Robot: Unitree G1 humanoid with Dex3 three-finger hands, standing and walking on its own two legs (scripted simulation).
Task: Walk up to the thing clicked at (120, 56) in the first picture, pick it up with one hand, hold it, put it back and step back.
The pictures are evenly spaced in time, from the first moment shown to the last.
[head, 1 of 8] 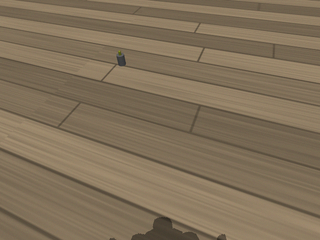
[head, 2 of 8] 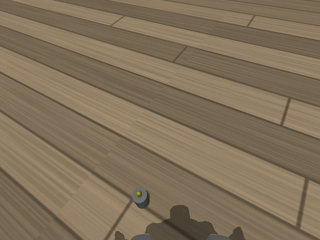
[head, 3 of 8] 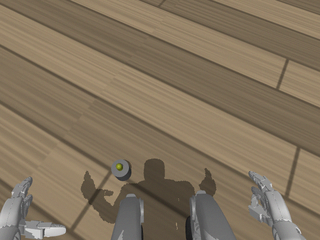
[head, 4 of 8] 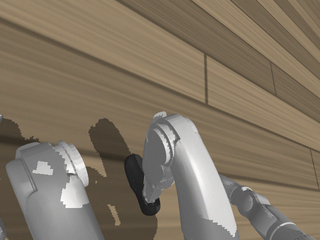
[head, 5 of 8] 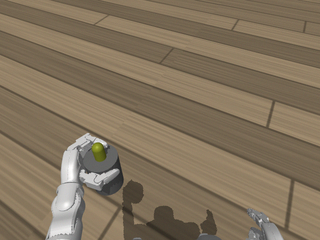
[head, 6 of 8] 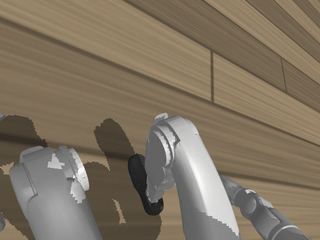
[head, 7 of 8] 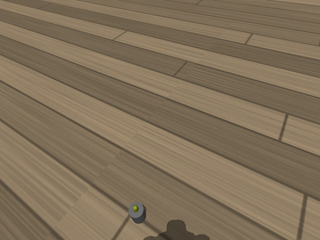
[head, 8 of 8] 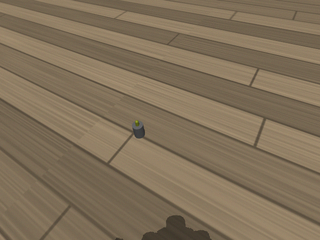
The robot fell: no
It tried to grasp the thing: yes
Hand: left
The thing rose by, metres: 0.67
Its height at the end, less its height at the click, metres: +0.00
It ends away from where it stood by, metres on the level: 0.02
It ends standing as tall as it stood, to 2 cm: yes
